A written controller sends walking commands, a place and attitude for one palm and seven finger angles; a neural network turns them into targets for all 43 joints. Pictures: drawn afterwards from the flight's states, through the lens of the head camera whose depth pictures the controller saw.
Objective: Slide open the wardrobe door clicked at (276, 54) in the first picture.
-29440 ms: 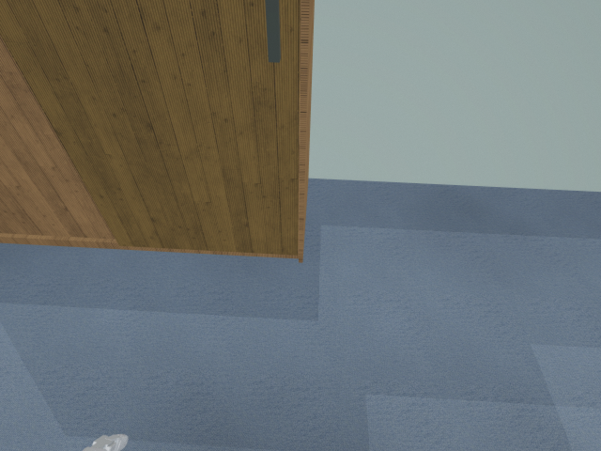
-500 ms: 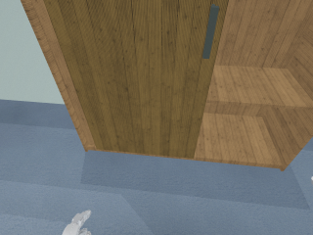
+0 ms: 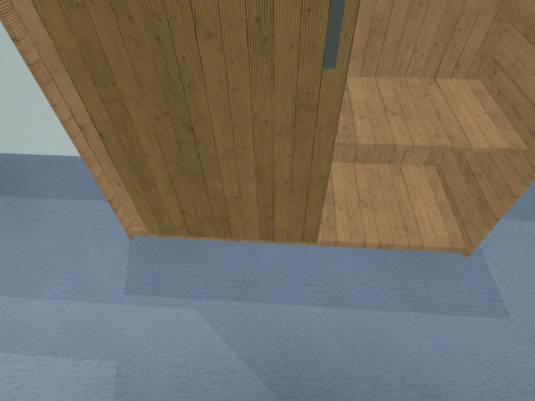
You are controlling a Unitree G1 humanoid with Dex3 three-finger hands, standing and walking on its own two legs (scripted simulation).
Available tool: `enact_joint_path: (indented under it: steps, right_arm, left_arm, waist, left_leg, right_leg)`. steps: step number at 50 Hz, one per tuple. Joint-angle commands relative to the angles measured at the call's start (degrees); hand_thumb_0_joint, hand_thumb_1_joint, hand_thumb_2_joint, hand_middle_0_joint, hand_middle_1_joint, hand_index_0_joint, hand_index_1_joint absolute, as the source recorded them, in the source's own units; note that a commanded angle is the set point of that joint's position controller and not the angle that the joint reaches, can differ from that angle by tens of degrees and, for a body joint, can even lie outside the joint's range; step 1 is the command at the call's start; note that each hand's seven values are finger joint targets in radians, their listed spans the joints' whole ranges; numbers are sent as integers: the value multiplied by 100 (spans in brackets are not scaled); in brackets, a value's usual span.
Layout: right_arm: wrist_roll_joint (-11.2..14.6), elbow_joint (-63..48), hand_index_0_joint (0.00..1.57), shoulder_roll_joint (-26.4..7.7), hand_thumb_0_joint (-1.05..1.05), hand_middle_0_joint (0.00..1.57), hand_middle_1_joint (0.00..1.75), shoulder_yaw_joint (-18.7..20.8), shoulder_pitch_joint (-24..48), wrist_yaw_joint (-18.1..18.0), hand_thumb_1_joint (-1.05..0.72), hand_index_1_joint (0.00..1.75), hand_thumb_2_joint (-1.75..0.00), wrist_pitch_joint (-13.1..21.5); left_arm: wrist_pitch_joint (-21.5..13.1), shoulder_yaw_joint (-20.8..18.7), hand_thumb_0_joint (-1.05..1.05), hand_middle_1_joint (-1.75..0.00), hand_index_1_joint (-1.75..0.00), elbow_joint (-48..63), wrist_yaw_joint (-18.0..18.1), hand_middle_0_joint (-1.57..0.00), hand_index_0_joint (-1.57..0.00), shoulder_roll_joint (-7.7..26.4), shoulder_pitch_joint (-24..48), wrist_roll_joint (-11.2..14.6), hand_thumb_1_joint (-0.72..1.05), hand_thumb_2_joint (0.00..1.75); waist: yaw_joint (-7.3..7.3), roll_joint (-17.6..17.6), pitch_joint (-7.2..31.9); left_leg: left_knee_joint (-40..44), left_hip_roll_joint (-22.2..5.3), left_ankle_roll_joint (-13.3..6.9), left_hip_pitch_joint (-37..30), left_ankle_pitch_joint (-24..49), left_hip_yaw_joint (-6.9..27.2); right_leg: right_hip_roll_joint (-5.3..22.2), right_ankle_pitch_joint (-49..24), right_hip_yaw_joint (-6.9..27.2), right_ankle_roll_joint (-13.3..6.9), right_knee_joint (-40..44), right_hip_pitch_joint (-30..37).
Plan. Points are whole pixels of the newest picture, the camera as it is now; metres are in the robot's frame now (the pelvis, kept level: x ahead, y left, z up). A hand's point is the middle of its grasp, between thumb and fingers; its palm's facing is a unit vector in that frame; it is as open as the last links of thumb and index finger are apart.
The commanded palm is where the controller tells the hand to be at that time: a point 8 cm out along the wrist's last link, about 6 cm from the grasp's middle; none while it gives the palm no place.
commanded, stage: let the arm hang, fingers relaxed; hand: right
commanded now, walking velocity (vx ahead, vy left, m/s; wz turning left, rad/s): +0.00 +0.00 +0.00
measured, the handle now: (334, 17) +0.82 -0.07 +0.21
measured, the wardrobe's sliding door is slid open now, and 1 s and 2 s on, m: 0.64 0.64 0.64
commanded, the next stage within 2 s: look to check the result in 0.78 s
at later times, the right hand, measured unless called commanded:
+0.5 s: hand out of the picture +0.04 -0.21 -0.17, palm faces -0.05 +0.98 -0.21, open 7.4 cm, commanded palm none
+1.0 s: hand out of the picture +0.05 -0.21 -0.16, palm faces -0.07 +0.97 -0.21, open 7.4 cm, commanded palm none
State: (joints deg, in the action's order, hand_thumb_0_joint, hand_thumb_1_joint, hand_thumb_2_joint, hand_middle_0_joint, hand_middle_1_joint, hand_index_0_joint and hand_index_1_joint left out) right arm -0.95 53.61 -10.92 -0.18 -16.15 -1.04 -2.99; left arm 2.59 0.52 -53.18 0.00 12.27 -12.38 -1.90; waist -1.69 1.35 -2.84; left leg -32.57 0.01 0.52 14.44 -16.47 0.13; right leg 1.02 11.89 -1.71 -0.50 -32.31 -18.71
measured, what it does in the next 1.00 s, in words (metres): stands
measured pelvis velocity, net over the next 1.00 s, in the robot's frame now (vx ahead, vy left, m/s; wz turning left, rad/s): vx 0.03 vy -0.03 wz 0.03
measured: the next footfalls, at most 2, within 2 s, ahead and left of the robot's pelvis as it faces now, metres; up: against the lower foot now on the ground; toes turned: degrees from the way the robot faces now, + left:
none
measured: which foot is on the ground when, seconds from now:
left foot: down 0.00-1.00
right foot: down 0.00-1.00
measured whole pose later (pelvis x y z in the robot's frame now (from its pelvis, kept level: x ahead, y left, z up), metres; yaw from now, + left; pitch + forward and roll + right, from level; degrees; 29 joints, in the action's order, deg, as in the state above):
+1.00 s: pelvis +0.03 -0.03 +0.01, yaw +2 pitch -1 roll +0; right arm -1.3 65.8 -10.9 -0.6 -12.9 -1.6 -0.2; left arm 1.3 -0.4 -65.6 0.9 10.2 -11.7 -1.1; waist -1.0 0.4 -4.1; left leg -22.2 -2.4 2.9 7.8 -13.3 2.9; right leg -1.3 9.9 -4.8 -2.8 -22.3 -11.4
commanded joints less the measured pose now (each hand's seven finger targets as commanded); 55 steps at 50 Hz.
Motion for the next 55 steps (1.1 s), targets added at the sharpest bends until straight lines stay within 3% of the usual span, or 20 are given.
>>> enact_joint_path:
  steps: [1, 4, 6, 12, 30, 34, 55]
  right_arm:
    - [27, 69, 20, -887, 0, 20, 30, 155, 60, -4, -90, 30, -90, 320]
    - [21, 443, 20, -770, 0, 20, 30, 94, -22, -18, -90, 30, -90, 329]
    - [19, 637, 20, -719, 0, 20, 30, 65, -73, -32, -90, 30, -90, 322]
    - [7, 982, 20, -656, 0, 20, 30, 39, -158, -75, -90, 30, -90, 321]
    - [-38, 999, 20, -624, 0, 20, 30, 74, 143, -108, -90, 30, -90, 330]
    - [-33, 971, 20, -661, 0, 20, 30, 77, 172, -104, -90, 30, -90, 355]
    - [-8, 1092, 20, -661, 0, 20, 30, 59, 74, -119, -90, 30, -90, 362]
  left_arm:
    - [-186, -208, 0, -30, -30, -28, 85, -20, -20, 677, 100, 29, 90, 90]
    - [-187, -232, 0, -30, -30, -299, 114, -20, -20, 657, -73, 65, 90, 90]
    - [-186, -236, 0, -30, -30, -479, 130, -20, -20, 631, -170, 75, 90, 90]
    - [-198, -246, 0, -30, -30, -777, 153, -20, -20, 555, -296, 100, 90, 90]
    - [-206, -246, 0, -30, -30, -925, 96, -20, -20, 427, -42, 70, 90, 90]
    - [-228, -252, 0, -30, -30, -910, 94, -20, -20, 462, -49, 76, 90, 90]
    - [-240, -238, 0, -30, -30, -1042, 129, -20, -20, 495, -119, 100, 90, 90]
  waist:
    - [127, -1010, 363]
    - [92, -403, 330]
    - [81, -444, 262]
    - [84, -117, 175]
    - [94, -234, -98]
    - [81, -181, 92]
    - [71, -122, 119]
  left_leg:
    - [1173, -397, -233, -196, 107, 520]
    - [1337, -447, -229, -151, 185, 469]
    - [1351, -442, -216, -93, 225, 433]
    - [1331, -478, -175, -129, 417, 365]
    - [1358, -528, -103, -80, 353, 387]
    - [1357, -550, -106, -180, 575, 413]
    - [1410, -563, -120, -260, 759, 464]
  right_leg:
    - [489, 367, 644, -125, 1259, 398]
    - [501, 302, 635, -138, 1332, 616]
    - [526, 265, 644, -151, 1410, 725]
    - [546, -65, 599, -173, 1455, 862]
    - [469, 36, 516, -136, 1631, 810]
    - [479, -271, 470, -142, 1550, 967]
    - [499, -612, 419, -165, 1465, 1209]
